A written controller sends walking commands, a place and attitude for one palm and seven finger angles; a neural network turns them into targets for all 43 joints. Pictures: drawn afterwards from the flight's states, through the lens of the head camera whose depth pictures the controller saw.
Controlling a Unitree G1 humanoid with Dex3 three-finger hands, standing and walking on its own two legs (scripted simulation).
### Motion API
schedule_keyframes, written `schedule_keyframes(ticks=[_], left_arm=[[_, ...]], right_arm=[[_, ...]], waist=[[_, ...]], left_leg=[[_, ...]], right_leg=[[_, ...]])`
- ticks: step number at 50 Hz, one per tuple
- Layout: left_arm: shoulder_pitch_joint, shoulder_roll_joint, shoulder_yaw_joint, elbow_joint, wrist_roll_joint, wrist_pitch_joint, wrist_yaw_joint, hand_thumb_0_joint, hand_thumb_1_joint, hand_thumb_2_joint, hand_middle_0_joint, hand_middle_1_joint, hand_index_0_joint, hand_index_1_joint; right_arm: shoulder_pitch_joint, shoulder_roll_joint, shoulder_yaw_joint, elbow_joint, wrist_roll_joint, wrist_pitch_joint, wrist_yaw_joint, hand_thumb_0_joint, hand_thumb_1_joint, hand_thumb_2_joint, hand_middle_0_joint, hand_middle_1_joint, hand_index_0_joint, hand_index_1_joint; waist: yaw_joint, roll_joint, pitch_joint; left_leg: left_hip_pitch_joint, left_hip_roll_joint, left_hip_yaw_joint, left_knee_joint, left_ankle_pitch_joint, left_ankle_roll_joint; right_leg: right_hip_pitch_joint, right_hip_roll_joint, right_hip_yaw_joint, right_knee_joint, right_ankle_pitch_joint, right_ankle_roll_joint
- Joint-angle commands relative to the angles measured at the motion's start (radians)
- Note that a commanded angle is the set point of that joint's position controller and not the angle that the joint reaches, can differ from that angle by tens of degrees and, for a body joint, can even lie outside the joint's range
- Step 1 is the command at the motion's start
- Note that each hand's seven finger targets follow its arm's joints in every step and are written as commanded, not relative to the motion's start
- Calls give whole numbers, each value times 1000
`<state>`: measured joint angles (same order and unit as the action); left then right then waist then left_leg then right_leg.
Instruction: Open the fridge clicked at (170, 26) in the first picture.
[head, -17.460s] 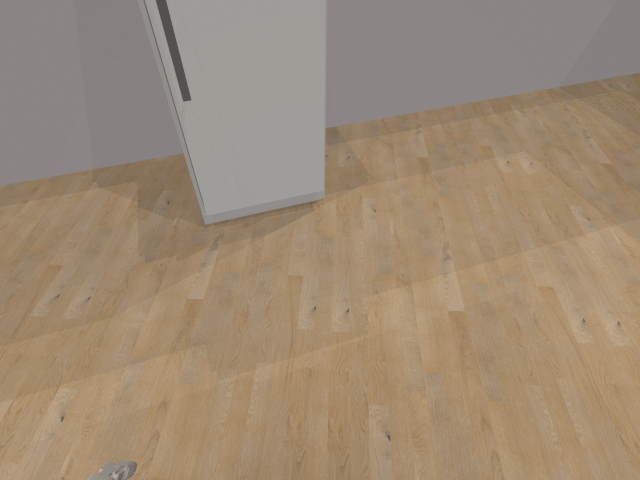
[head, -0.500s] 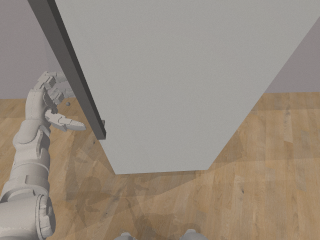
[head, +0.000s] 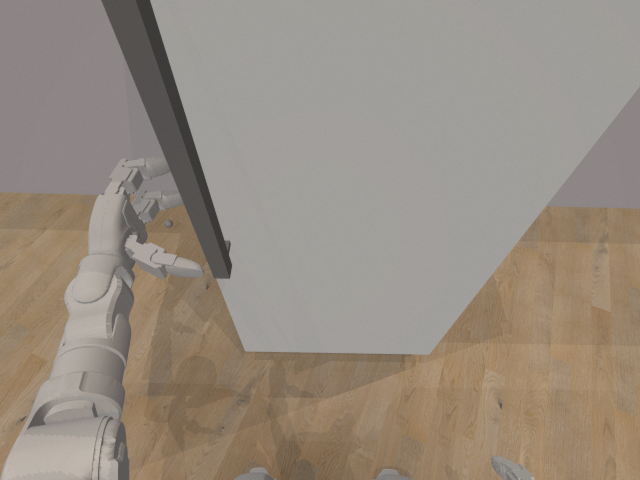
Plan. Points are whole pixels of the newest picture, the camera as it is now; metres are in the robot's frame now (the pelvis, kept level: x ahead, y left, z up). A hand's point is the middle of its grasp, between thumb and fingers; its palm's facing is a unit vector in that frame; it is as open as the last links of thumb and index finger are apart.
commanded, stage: move the hooked fingers beside the handle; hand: left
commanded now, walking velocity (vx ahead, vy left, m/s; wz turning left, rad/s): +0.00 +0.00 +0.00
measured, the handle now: (188, 150) +0.46 +0.17 +0.15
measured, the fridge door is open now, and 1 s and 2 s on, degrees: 0 0 0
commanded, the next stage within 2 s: none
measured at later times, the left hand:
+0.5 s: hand (156, 226) +0.40 +0.22 +0.08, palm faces +0.03 -1.00 -0.03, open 14.0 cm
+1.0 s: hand (140, 229) +0.39 +0.24 +0.08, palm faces +0.01 -1.00 -0.02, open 14.0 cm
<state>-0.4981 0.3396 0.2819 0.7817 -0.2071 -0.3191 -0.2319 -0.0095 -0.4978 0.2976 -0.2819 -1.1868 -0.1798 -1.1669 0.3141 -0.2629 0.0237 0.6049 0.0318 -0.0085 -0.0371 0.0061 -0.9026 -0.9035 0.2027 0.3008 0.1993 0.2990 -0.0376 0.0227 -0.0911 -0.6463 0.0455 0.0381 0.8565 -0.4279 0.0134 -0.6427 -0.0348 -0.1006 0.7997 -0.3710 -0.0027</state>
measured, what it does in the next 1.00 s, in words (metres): stands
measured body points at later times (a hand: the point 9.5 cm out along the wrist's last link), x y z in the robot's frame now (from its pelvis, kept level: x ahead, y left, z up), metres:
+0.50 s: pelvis -0.01 -0.01 +0.00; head +0.06 -0.01 +0.45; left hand +0.39 +0.27 +0.08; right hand +0.07 -0.28 -0.11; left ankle -0.01 +0.11 -0.70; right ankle +0.01 -0.12 -0.70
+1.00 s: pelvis -0.01 +0.00 +0.00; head +0.06 +0.01 +0.44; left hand +0.39 +0.29 +0.08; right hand +0.08 -0.26 -0.11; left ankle -0.01 +0.11 -0.70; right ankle +0.01 -0.12 -0.70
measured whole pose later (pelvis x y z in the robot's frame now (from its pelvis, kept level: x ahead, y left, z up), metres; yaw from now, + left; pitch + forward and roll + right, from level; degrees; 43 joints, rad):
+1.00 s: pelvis -0.01 +0.00 +0.00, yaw -1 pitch +13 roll -2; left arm -0.46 0.43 0.39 0.79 -0.24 -0.33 -0.38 -0.01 -0.50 0.30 -0.30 -1.20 -0.30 -1.20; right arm 0.34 -0.27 0.03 0.59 0.03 -0.02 -0.06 0.01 -0.90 -0.90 0.20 0.30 0.20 0.30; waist -0.06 0.02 -0.09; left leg -0.66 0.05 0.06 0.86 -0.42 0.02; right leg -0.66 -0.02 -0.08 0.79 -0.35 0.00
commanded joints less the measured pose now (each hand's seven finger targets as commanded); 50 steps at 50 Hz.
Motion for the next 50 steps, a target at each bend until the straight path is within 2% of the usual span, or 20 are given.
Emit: schedule_keyframes(ticks=[1,3,7,11,12,14,17,21,24,27,30,31,33,36,38,41,44,47,49,50], left_arm=[[-410,161,-32,-232,22,-81,-33,0,-500,300,-300,-1200,-300,-1200],[-442,163,-34,-242,16,-85,-41,0,-500,300,-300,-1200,-300,-1200],[-416,226,31,-173,-5,-79,-53,0,-500,300,-300,-1200,-300,-1200],[-394,286,106,-158,-21,-82,-62,0,-500,300,-300,-1200,-300,-1200],[-372,331,141,-151,-18,-83,-61,0,-500,300,-300,-1200,-300,-1200],[-337,341,161,-163,-17,-87,-61,0,-500,300,-300,-1200,-300,-1200],[-337,358,169,-155,-17,-89,-72,0,-500,300,-300,-1200,-300,-1200],[-303,324,141,-183,-27,-93,-106,0,-500,300,-300,-1200,-300,-1200],[-316,333,151,-128,-45,-79,-131,0,-500,300,-300,-1200,-300,-1200],[-362,354,154,-105,-48,-73,-148,0,-500,300,-300,-1200,-300,-1200],[-378,375,164,-162,-41,-97,-152,0,-500,300,-300,-1200,-300,-1200],[-367,352,146,-190,-42,-105,-151,0,-500,300,-300,-1200,-300,-1200],[-364,360,153,-181,-45,-106,-150,0,-500,300,-300,-1200,-300,-1200],[-329,348,158,-137,-53,-90,-148,0,-500,300,-300,-1200,-300,-1200],[-313,381,186,-110,-50,-77,-151,0,-500,300,-300,-1200,-300,-1200],[-356,367,155,-107,-36,-62,-151,0,-500,300,-300,-1200,-300,-1200],[-345,392,180,-169,-38,-79,-149,0,-500,300,-300,-1200,-300,-1200],[-309,355,160,-256,-55,-100,-151,0,-500,300,-300,-1200,-300,-1200],[-314,315,133,-230,-62,-89,-152,0,-500,300,-300,-1200,-300,-1200],[-298,333,152,-189,-63,-77,-150,0,-500,300,-300,-1200,-300,-1200]], right_arm=[[61,-147,-52,-88,2,-39,-11,0,-900,-900,200,300,200,300],[60,-147,-52,-83,3,-40,-12,0,-900,-900,200,300,200,300],[52,-156,-46,-83,3,-38,-20,0,-900,-900,200,300,200,300],[43,-151,-42,-88,4,-38,-26,0,-900,-900,200,300,200,300],[47,-156,-42,-90,2,-36,-27,0,-900,-900,200,300,200,300],[48,-148,-40,-99,0,-36,-25,0,-900,-900,200,300,200,300],[52,-151,-42,-102,1,-34,-26,0,-900,-900,200,300,200,300],[48,-149,-46,-112,7,-37,-25,0,-900,-900,200,300,200,300],[56,-161,-48,-100,10,-36,-32,0,-900,-900,200,300,200,300],[54,-167,-45,-95,10,-37,-38,0,-900,-900,200,300,200,300],[60,-162,-49,-97,7,-41,-39,0,-900,-900,200,300,200,300],[57,-157,-48,-103,8,-44,-37,0,-900,-900,200,300,200,300],[63,-160,-49,-97,6,-46,-36,0,-900,-900,200,300,200,300],[59,-164,-48,-98,8,-46,-36,0,-900,-900,200,300,200,300],[62,-168,-47,-101,8,-44,-37,0,-900,-900,200,300,200,300],[55,-166,-42,-107,9,-43,-37,0,-900,-900,200,300,200,300],[64,-167,-47,-117,3,-44,-34,0,-900,-900,200,300,200,300],[67,-163,-51,-130,2,-52,-30,0,-900,-900,200,300,200,300],[67,-161,-50,-115,4,-54,-29,0,-900,-900,200,300,200,300],[67,-167,-49,-110,5,-52,-30,0,-900,-900,200,300,200,300]], waist=[[-54,59,-350],[-59,79,-358],[-50,-15,-314],[-25,14,-334],[-12,20,-337],[-2,32,-356],[-13,4,-332],[-19,59,-332],[-37,-13,-288],[-42,19,-264],[-28,57,-338],[-27,88,-355],[-31,65,-358],[-29,29,-323],[-21,27,-319],[-35,53,-271],[-19,71,-349],[-14,99,-412],[-31,84,-374],[-30,40,-330]], left_leg=[[247,-26,-68,-110,387,-3],[263,-24,-70,-104,404,-5],[166,-35,-55,-113,307,9],[139,-42,-40,-122,289,9],[131,-42,-40,-119,303,10],[126,-43,-33,-123,322,9],[95,-41,-26,-120,305,14],[121,-40,-16,-127,299,12],[84,-37,-21,-128,244,17],[70,-40,-21,-123,210,19],[116,-41,-31,-122,259,18],[146,-41,-32,-122,282,16],[148,-37,-38,-115,293,15],[123,-36,-40,-124,259,14],[109,-37,-36,-125,261,14],[99,-35,-39,-131,235,12],[144,-33,-42,-119,309,10],[222,-26,-55,-111,411,2],[229,-20,-59,-114,394,-3],[183,-21,-60,-120,347,0]], right_leg=[[121,55,46,-61,312,-23],[113,56,46,-58,318,-23],[175,53,58,-76,302,-21],[225,46,73,-81,310,-18],[239,46,76,-75,321,-21],[265,45,81,-72,351,-17],[275,46,88,-77,349,-14],[256,49,87,-86,344,-15],[237,50,90,-101,293,-9],[216,45,99,-106,248,-12],[227,47,93,-89,280,-15],[218,50,87,-85,295,-18],[207,55,82,-79,298,-17],[195,54,75,-84,265,-15],[204,53,79,-83,269,-15],[158,50,70,-84,233,-16],[186,56,71,-68,288,-20],[185,63,59,-54,333,-25],[145,65,51,-64,309,-19],[147,65,48,-69,285,-19]])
